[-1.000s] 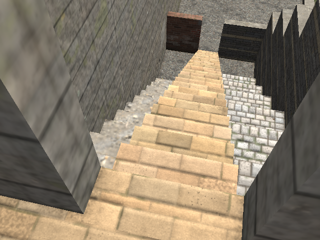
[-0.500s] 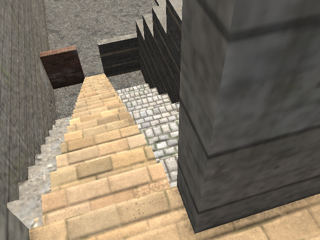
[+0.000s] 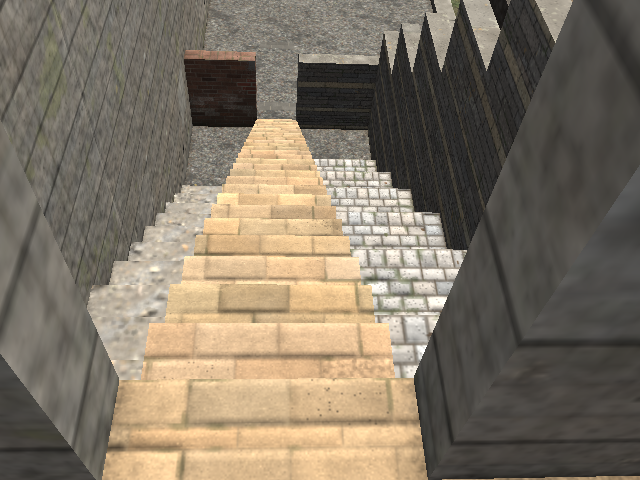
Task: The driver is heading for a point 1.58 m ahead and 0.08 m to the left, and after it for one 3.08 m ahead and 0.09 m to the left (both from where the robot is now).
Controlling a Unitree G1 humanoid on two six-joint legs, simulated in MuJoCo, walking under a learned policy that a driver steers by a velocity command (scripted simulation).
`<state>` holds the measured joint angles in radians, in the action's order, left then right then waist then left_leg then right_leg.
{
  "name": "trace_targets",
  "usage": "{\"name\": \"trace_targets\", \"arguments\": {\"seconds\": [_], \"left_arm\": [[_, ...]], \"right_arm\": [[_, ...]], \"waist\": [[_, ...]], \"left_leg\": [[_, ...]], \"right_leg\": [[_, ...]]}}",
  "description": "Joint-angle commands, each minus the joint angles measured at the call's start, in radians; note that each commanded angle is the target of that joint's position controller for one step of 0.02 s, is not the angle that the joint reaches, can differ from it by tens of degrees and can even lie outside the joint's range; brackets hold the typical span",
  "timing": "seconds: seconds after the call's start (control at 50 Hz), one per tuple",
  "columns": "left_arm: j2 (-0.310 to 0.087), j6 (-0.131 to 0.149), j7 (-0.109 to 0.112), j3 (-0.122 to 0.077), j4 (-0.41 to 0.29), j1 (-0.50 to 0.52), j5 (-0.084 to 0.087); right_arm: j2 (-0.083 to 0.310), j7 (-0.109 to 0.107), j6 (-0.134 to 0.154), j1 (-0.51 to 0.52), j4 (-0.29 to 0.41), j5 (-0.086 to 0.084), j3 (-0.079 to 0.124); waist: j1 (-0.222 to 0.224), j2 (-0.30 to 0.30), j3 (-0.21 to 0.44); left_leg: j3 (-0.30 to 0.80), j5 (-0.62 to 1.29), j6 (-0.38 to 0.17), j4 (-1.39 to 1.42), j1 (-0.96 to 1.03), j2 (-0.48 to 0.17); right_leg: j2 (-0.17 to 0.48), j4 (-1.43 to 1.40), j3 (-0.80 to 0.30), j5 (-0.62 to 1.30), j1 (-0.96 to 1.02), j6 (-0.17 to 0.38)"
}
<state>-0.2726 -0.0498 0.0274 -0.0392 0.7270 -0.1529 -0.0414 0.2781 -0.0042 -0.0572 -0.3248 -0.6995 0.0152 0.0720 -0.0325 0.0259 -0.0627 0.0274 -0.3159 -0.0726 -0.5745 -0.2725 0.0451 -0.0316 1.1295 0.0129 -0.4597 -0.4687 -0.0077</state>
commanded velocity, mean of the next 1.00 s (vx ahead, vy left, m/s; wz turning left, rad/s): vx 0.03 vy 0.13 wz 0.15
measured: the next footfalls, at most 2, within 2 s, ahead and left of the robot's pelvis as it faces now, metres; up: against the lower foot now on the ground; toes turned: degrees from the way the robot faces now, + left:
right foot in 0.30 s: +0.12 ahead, -0.11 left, +0.00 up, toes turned +22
left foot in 0.68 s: -0.01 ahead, +0.20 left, +0.00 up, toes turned +17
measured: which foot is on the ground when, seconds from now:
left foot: down 0.00-0.30, up 0.32-0.66, down 0.68-1.00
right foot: up 0.00-0.28, down 0.30-0.68, up 0.70-1.00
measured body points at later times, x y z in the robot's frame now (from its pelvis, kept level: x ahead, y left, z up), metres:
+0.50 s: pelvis +0.01 +0.01 +0.01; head +0.07 -0.01 +0.46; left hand -0.06 +0.32 -0.08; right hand +0.27 -0.18 -0.11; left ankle -0.08 +0.13 -0.62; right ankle +0.08 -0.12 -0.73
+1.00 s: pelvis +0.02 +0.12 +0.00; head +0.06 +0.14 +0.45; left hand +0.09 +0.40 -0.14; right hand +0.14 -0.12 -0.12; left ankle -0.05 +0.18 -0.73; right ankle +0.02 +0.04 -0.68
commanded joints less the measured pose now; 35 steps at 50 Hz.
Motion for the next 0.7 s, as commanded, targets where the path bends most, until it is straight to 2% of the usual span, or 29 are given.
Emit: {"name": "trace_targets", "arguments": {"seconds": [0.02, 0.06, 0.1, 0.12, 0.14, 0.16, 0.18, 0.2, 0.24, 0.26, 0.28, 0.3, 0.32, 0.34, 0.36, 0.38, 0.4, 0.42, 0.44, 0.46, 0.48, 0.52, 0.56, 0.6, 0.62, 0.64, 0.66, 0.68, 0.7], "left_arm": [[-0.065, 0.013, -0.005, -0.018, -0.090, 0.046, -0.012], [-0.050, 0.001, -0.013, -0.014, -0.095, 0.041, 0.000], [-0.055, 0.000, -0.021, -0.014, -0.105, 0.070, 0.003], [-0.057, 0.002, -0.039, -0.012, -0.112, 0.082, 0.012], [-0.074, -0.006, -0.034, -0.020, -0.115, 0.092, 0.016], [-0.072, -0.009, -0.030, -0.015, -0.117, 0.100, 0.021], [-0.059, -0.016, -0.019, -0.011, -0.123, 0.097, 0.025], [-0.074, -0.025, -0.003, -0.010, -0.107, 0.063, 0.024], [-0.093, -0.019, 0.024, -0.022, -0.085, 0.003, 0.044], [-0.108, -0.012, 0.036, -0.029, -0.067, -0.053, 0.049], [-0.119, 0.000, 0.053, -0.036, -0.057, -0.114, 0.040], [-0.194, 0.014, 0.066, -0.059, -0.043, -0.170, 0.025], [-0.297, 0.019, 0.072, -0.070, -0.074, -0.126, 0.015], [-0.268, 0.023, 0.083, -0.065, -0.068, -0.071, -0.003], [-0.200, 0.028, 0.088, -0.051, -0.050, -0.085, 0.012], [-0.182, 0.036, 0.085, -0.048, -0.035, -0.101, 0.017], [-0.191, 0.041, 0.078, -0.052, -0.023, -0.094, 0.018], [-0.192, 0.043, 0.078, -0.056, -0.015, -0.105, 0.027], [-0.203, 0.045, 0.072, -0.060, -0.017, -0.116, 0.024], [-0.208, 0.045, 0.069, -0.068, -0.005, -0.139, 0.021], [-0.216, 0.045, 0.063, -0.069, 0.021, -0.185, 0.016], [-0.245, 0.049, 0.055, -0.087, 0.066, -0.225, 0.014], [-0.266, 0.039, 0.045, -0.099, 0.080, -0.197, 0.014], [-0.265, 0.019, 0.025, -0.103, 0.071, -0.166, 0.011], [-0.261, 0.013, 0.020, -0.103, 0.073, -0.186, 0.007], [-0.256, 0.011, 0.015, -0.100, 0.073, -0.196, 0.017], [-0.230, 0.016, 0.017, -0.092, 0.076, -0.216, 0.020], [-0.180, 0.025, 0.011, -0.080, 0.080, -0.265, 0.016], [-0.082, 0.019, 0.012, -0.057, 0.069, -0.287, -0.011]], "right_arm": [[0.137, -0.011, 0.000, 0.035, 0.110, -0.008, 0.038], [0.148, -0.008, 0.001, 0.003, 0.110, -0.008, 0.045], [0.169, -0.002, -0.013, 0.000, 0.123, -0.002, 0.054], [0.170, 0.004, -0.019, -0.001, 0.130, -0.009, 0.056], [0.178, 0.004, -0.012, -0.011, 0.127, -0.022, 0.054], [0.179, 0.006, -0.011, 0.009, 0.132, -0.019, 0.053], [0.184, 0.018, -0.016, 0.046, 0.155, -0.014, 0.052], [0.176, 0.019, -0.014, 0.071, 0.165, -0.011, 0.054], [0.157, 0.037, -0.007, 0.113, 0.175, 0.012, 0.045], [0.148, 0.045, -0.002, 0.139, 0.181, 0.008, 0.042], [0.143, 0.037, 0.004, 0.158, 0.170, -0.007, 0.043], [0.085, 0.023, 0.009, 0.121, 0.168, -0.020, 0.030], [0.049, 0.019, 0.005, 0.047, 0.175, -0.006, 0.023], [0.195, 0.029, 0.003, 0.083, 0.168, 0.021, 0.045], [0.213, 0.040, 0.002, 0.119, 0.159, 0.038, 0.055], [0.190, 0.056, -0.001, 0.126, 0.131, 0.041, 0.052], [0.175, 0.070, -0.003, 0.109, 0.110, 0.044, 0.047], [0.155, 0.084, -0.005, 0.081, 0.088, 0.037, 0.042], [0.151, 0.095, -0.014, 0.087, 0.082, 0.021, 0.037], [0.132, 0.093, -0.017, 0.112, 0.082, 0.015, 0.030], [0.120, 0.097, -0.020, 0.135, 0.085, 0.014, 0.023], [0.089, 0.101, -0.022, 0.169, 0.085, 0.017, 0.005], [0.060, 0.093, -0.025, 0.162, 0.072, 0.027, -0.015], [0.018, 0.069, -0.020, 0.154, 0.052, 0.011, -0.037], [0.023, 0.055, -0.017, 0.131, 0.028, 0.009, -0.035], [0.025, 0.039, -0.011, 0.076, -0.005, 0.014, -0.031], [0.054, 0.022, -0.006, 0.029, -0.033, 0.027, -0.018], [0.098, 0.015, 0.007, -0.026, -0.061, 0.029, -0.005], [0.129, 0.018, 0.011, -0.019, -0.029, 0.018, -0.020]], "waist": [[0.019, -0.122, 0.095], [0.016, -0.122, 0.124], [0.006, -0.126, 0.104], [-0.001, -0.142, 0.105], [-0.003, -0.150, 0.091], [0.001, -0.178, 0.085], [0.011, -0.194, 0.083], [0.007, -0.201, 0.095], [0.020, -0.235, 0.094], [0.046, -0.231, 0.090], [0.096, -0.197, 0.076], [0.094, -0.024, 0.110], [0.044, 0.204, 0.148], [0.020, 0.246, 0.136], [0.018, 0.155, 0.117], [0.022, 0.086, 0.083], [0.010, 0.060, 0.083], [0.012, 0.076, 0.085], [0.017, 0.091, 0.094], [0.038, 0.115, 0.079], [0.055, 0.130, 0.090], [0.078, 0.181, 0.059], [0.058, 0.257, 0.041], [0.055, 0.340, 0.028], [0.061, 0.344, 0.018], [0.036, 0.305, 0.017], [0.015, 0.237, 0.023], [0.012, 0.091, 0.093], [0.017, -0.104, 0.122]], "left_leg": [[0.318, 0.561, -0.137, 0.188, 0.205, -0.213], [0.310, 0.601, -0.126, 0.164, 0.196, -0.188], [0.333, 0.516, -0.119, 0.167, 0.142, -0.164], [0.350, 0.433, -0.124, 0.172, 0.148, -0.152], [0.366, 0.357, -0.124, 0.175, 0.114, -0.132], [0.384, 0.295, -0.128, 0.179, 0.081, -0.114], [0.399, 0.278, -0.136, 0.172, 0.049, -0.102], [0.413, 0.236, -0.137, 0.189, 0.012, -0.086], [0.467, 0.234, -0.124, 0.196, -0.047, -0.063], [0.488, 0.203, -0.103, 0.187, -0.070, -0.046], [0.488, 0.093, -0.063, 0.145, -0.130, -0.005], [0.384, -0.111, -0.006, -0.014, -0.231, 0.084], [0.193, -0.294, 0.039, -0.305, -0.366, 0.193], [0.148, -0.233, 0.052, -0.440, -0.374, 0.110], [0.149, -0.149, 0.049, -0.534, -0.356, 0.069], [0.145, -0.095, 0.048, -0.611, -0.350, 0.054], [0.126, -0.052, 0.059, -0.672, -0.341, 0.055], [0.120, -0.038, 0.073, -0.713, -0.327, 0.063], [0.095, -0.041, 0.091, -0.744, -0.315, 0.071], [0.088, -0.050, 0.099, -0.752, -0.320, 0.086], [0.119, -0.047, 0.104, -0.701, -0.308, 0.098], [0.128, -0.058, 0.112, -0.568, -0.306, 0.104], [0.014, -0.097, 0.116, -0.342, -0.232, 0.038], [-0.042, -0.155, 0.080, -0.075, -0.007, 0.021], [-0.060, -0.095, 0.063, 0.023, 0.062, 0.031], [-0.075, 0.038, 0.044, 0.165, 0.150, 0.032], [-0.087, 0.068, 0.032, 0.275, 0.253, 0.034], [-0.003, 0.047, 0.035, 0.310, 0.400, -0.061], [0.170, 0.013, 0.032, 0.298, 0.402, -0.282]], "right_leg": [[0.019, 0.044, -0.084, 0.105, -0.220, -0.021], [0.002, -0.003, -0.079, 0.112, -0.195, -0.041], [-0.014, -0.083, -0.072, 0.123, -0.176, -0.052], [-0.016, -0.145, -0.075, 0.139, -0.166, -0.056], [-0.016, -0.188, -0.070, 0.156, -0.133, -0.072], [-0.023, -0.231, -0.063, 0.150, -0.105, -0.076], [-0.032, -0.278, -0.051, 0.131, -0.063, -0.071], [-0.029, -0.326, -0.055, 0.134, -0.007, -0.065], [-0.040, -0.439, -0.054, 0.103, 0.132, -0.049], [-0.034, -0.539, -0.061, 0.123, 0.209, -0.041], [-0.012, -0.725, -0.065, 0.192, 0.322, -0.043], [0.196, -0.856, -0.232, 0.107, 0.467, -0.019], [0.483, -0.921, -0.591, 0.011, 0.524, 0.087], [0.511, -0.920, -0.651, 0.256, 0.414, 0.191], [0.472, -0.875, -0.540, 0.348, 0.386, 0.205], [0.432, -0.865, -0.422, 0.400, 0.359, 0.203], [0.380, -0.846, -0.328, 0.446, 0.353, 0.189], [0.360, -0.828, -0.267, 0.512, 0.350, 0.187], [0.344, -0.805, -0.225, 0.572, 0.342, 0.192], [0.334, -0.794, -0.214, 0.601, 0.337, 0.194], [0.328, -0.792, -0.200, 0.588, 0.332, 0.198], [0.314, -0.793, -0.198, 0.523, 0.348, 0.187], [0.290, -0.816, -0.209, 0.441, 0.318, 0.175], [0.256, -0.852, -0.198, 0.447, 0.180, 0.147], [0.260, -0.842, -0.218, 0.485, 0.152, 0.146], [0.253, -0.798, -0.227, 0.495, 0.118, 0.136], [0.216, -0.729, -0.220, 0.421, 0.061, 0.115], [0.136, -0.592, -0.177, 0.178, -0.019, 0.091], [0.034, -0.375, -0.126, -0.161, -0.097, 0.060]]}}
Over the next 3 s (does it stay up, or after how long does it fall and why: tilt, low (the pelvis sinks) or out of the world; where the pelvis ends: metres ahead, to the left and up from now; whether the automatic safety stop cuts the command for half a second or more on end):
stays up -0.04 0.00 0.00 its command is cut before an obstacle from the start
